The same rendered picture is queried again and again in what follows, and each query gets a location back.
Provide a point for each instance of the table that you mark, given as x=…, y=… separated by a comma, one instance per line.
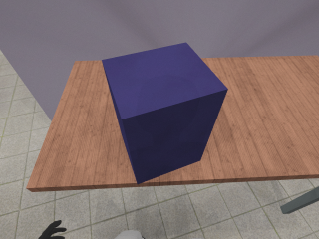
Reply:
x=267, y=129

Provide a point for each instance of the left robot hand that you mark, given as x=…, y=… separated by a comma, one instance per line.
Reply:
x=51, y=229

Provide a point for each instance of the carton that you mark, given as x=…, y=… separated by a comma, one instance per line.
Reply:
x=166, y=101

